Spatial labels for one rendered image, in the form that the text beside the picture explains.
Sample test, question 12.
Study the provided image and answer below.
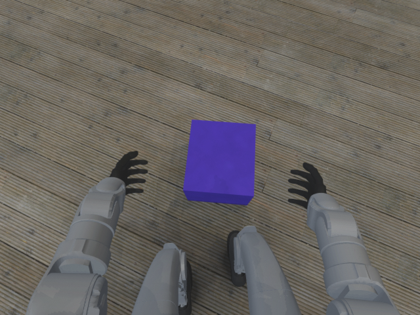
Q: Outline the carton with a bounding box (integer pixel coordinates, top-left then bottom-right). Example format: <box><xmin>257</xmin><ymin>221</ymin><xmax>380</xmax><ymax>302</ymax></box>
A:
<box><xmin>183</xmin><ymin>119</ymin><xmax>256</xmax><ymax>205</ymax></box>

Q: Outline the robot left forearm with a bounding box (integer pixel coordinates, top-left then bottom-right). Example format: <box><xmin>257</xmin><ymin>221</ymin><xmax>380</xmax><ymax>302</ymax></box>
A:
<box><xmin>26</xmin><ymin>177</ymin><xmax>126</xmax><ymax>315</ymax></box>

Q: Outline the left robot thigh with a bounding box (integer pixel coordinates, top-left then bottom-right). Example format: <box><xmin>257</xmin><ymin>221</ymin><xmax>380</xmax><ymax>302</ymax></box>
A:
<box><xmin>131</xmin><ymin>249</ymin><xmax>187</xmax><ymax>315</ymax></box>

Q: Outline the left robot upper arm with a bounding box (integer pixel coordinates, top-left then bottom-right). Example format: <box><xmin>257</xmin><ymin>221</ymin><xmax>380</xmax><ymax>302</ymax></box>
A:
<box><xmin>30</xmin><ymin>273</ymin><xmax>108</xmax><ymax>315</ymax></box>

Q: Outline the robot right hand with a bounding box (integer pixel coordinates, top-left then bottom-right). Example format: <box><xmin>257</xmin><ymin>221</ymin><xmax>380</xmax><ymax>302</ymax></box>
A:
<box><xmin>288</xmin><ymin>162</ymin><xmax>327</xmax><ymax>209</ymax></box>

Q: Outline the right robot upper arm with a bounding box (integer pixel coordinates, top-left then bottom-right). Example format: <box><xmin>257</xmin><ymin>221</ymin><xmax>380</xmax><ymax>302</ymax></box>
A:
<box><xmin>326</xmin><ymin>297</ymin><xmax>399</xmax><ymax>315</ymax></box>

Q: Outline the right robot shin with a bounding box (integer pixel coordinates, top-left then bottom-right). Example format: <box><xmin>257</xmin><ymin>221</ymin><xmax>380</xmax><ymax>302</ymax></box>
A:
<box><xmin>234</xmin><ymin>226</ymin><xmax>258</xmax><ymax>273</ymax></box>

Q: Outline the robot right forearm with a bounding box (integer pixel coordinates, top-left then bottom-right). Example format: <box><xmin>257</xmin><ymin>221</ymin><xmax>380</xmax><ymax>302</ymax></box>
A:
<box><xmin>306</xmin><ymin>193</ymin><xmax>401</xmax><ymax>315</ymax></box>

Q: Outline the robot left hand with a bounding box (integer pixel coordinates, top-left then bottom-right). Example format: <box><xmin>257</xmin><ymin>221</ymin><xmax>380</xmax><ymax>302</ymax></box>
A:
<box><xmin>110</xmin><ymin>151</ymin><xmax>148</xmax><ymax>195</ymax></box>

